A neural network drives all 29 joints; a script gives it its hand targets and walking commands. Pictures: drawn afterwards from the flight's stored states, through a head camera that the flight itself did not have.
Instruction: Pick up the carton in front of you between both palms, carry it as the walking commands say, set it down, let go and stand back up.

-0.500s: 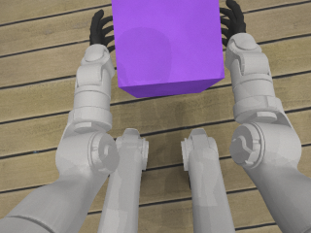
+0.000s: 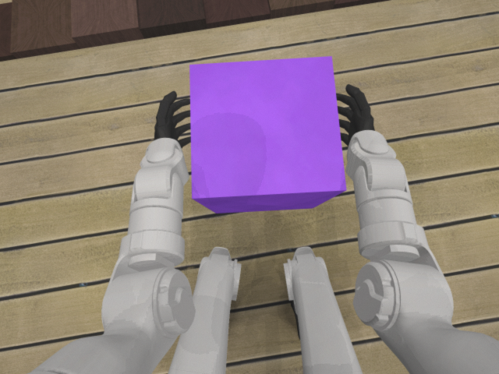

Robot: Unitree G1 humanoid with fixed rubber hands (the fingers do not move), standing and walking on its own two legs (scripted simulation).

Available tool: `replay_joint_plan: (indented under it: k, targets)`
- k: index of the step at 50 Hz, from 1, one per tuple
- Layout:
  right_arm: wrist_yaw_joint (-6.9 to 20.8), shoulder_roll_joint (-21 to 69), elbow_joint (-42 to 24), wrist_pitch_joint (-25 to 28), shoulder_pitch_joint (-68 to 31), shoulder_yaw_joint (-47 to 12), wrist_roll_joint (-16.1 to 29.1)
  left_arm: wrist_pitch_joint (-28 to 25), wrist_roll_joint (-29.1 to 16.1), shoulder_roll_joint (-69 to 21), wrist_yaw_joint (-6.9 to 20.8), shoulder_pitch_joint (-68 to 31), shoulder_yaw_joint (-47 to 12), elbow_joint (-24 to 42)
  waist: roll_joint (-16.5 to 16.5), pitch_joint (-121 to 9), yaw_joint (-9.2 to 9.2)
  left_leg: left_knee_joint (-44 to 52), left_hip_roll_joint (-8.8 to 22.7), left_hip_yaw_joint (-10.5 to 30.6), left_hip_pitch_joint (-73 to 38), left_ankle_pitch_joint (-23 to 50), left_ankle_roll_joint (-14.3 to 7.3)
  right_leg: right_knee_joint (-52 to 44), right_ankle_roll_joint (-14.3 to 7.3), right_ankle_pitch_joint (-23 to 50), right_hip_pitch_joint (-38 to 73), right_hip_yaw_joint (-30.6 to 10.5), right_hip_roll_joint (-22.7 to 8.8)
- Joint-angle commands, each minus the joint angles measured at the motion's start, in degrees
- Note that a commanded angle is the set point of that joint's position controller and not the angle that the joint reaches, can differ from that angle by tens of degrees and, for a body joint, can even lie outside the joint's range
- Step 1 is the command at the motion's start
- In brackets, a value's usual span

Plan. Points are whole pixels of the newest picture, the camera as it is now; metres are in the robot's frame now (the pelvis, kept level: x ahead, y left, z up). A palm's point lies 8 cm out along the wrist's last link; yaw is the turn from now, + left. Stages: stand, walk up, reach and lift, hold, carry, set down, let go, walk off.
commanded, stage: reach and lift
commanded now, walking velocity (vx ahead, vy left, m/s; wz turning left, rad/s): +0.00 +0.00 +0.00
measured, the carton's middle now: (262, 150) +0.46 +0.00 -0.12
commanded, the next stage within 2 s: hold in 1.94 s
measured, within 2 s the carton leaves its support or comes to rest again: neither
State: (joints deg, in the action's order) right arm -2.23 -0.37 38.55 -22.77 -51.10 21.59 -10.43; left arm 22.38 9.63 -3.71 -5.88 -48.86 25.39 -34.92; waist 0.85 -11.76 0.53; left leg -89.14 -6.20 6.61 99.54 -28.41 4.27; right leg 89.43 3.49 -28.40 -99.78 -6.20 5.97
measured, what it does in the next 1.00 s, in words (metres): rises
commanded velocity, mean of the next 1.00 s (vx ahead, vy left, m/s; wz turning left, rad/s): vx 0.00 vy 0.00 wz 0.00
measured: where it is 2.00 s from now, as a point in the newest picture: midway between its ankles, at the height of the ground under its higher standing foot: (260, 320)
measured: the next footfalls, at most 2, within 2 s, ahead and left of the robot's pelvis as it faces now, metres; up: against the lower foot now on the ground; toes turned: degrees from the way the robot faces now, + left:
none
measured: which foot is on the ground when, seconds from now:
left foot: down 0.00-1.00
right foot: down 0.00-1.00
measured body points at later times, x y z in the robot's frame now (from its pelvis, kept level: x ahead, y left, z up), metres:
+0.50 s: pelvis +0.05 +0.00 +0.14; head +0.15 +0.00 +0.58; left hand +0.42 +0.15 +0.10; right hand +0.42 -0.15 +0.10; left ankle +0.09 +0.14 -0.52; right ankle +0.09 -0.13 -0.52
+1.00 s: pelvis +0.08 +0.00 +0.21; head +0.04 +0.00 +0.66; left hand +0.38 +0.15 +0.23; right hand +0.37 -0.15 +0.23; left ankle +0.09 +0.14 -0.52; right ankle +0.09 -0.13 -0.52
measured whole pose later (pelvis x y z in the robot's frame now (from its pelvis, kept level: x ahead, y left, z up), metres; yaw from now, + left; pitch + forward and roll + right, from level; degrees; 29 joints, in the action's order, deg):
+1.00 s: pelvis +0.08 +0.00 +0.21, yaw +0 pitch -1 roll +0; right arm -1.0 8.6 22.9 -34.3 -14.8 14.6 -14.7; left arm 33.9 15.0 -8.8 -1.6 -15.5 15.4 -23.6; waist 0.0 -4.5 -0.2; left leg -28.1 -2.6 8.8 12.7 -13.9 1.1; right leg 28.0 1.2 -14.0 -12.6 -8.3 2.4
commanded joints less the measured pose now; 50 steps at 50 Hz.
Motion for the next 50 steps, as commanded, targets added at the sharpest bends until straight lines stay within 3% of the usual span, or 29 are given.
replay_joint_plan:
  k: [1,11,24,32,41,44,50]
  targets:
    - [14.77,65.31,-0.34,2.13,-34.90,-31.56,10.38,-1.69,-10.32,-63.03,16.29,-38.15,-35.23,-1.27,-1.98,-53.25,-0.29,12.21,-4.30,-9.78,-32.45,13.95,-1.53,-12.87,-1.28,14.83,36.65,9.25,4.14]
    - [14.22,66.37,0.02,4.15,-24.32,-31.17,8.14,-3.38,-8.10,-64.16,16.44,-26.70,-35.27,-2.49,-1.06,-44.15,-0.52,23.52,-3.65,-7.08,-43.93,14.73,-2.18,-24.01,-2.12,15.43,47.06,6.70,3.54]
    - [14.29,67.46,-3.96,4.55,-10.05,-35.53,7.52,-3.78,-7.23,-64.90,16.73,-11.63,-39.33,0.02,-0.97,-33.15,-0.57,39.49,-1.82,-3.85,-62.75,20.68,-2.85,-39.73,-2.61,21.17,65.35,3.63,1.91]
    - [14.69,67.37,-7.83,1.91,-1.45,-38.42,8.21,-1.00,-7.66,-64.59,17.42,-2.73,-42.26,3.28,-0.93,-24.80,-0.60,49.87,-0.69,-2.45,-75.97,27.38,-2.99,-49.98,-2.62,27.69,77.40,2.32,0.89]
    - [15.30,67.12,-15.66,-5.13,5.63,-42.78,10.32,5.87,-9.38,-63.99,18.78,4.24,-46.63,10.65,-0.65,-14.69,-0.58,60.54,0.29,-1.93,-88.54,31.65,-2.94,-60.66,-2.30,31.64,89.71,1.88,-0.08]
    - [15.42,66.19,-17.46,-7.94,7.04,-42.62,10.14,8.62,-9.28,-62.88,19.19,5.52,-46.43,12.32,-0.82,-9.38,-0.79,63.43,0.37,-1.93,-90.37,29.59,-3.04,-63.68,-2.29,29.65,91.44,1.92,-0.30]
    - [16.38,64.69,-15.12,-10.88,5.51,-37.34,7.64,11.40,-6.58,-61.17,20.32,3.86,-40.80,9.59,-0.73,0.52,-0.71,66.60,0.79,-2.55,-89.23,18.28,-3.69,-66.62,-2.98,18.27,89.86,2.49,-0.64]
